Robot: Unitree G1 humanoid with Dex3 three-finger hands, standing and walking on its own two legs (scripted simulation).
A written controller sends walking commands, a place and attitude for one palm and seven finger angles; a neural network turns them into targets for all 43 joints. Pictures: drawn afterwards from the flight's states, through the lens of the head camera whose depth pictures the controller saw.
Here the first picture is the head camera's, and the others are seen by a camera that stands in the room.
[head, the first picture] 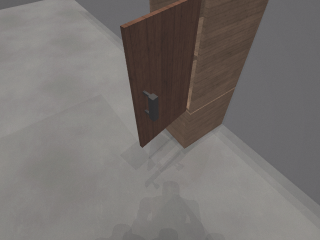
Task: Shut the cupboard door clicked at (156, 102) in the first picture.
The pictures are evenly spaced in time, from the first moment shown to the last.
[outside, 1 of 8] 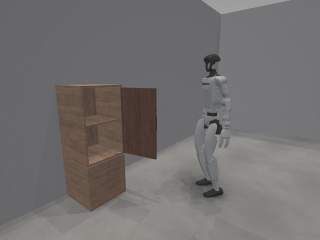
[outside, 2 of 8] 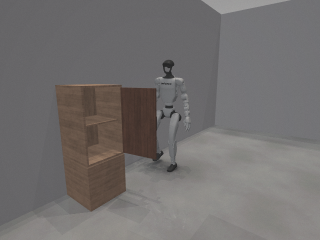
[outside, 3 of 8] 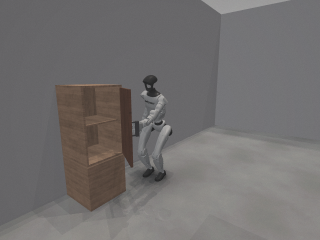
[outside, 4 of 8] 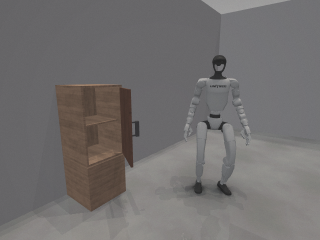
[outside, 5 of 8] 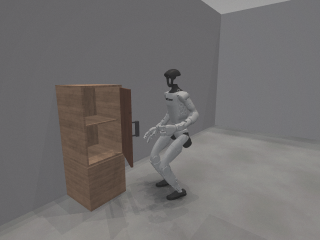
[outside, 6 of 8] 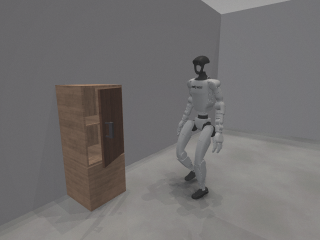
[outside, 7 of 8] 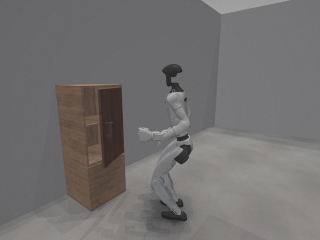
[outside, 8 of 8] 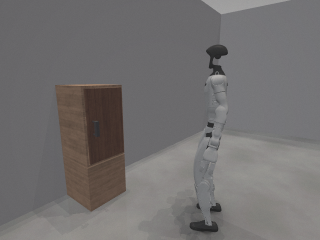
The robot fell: no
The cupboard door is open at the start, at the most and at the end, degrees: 100 100 0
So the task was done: yes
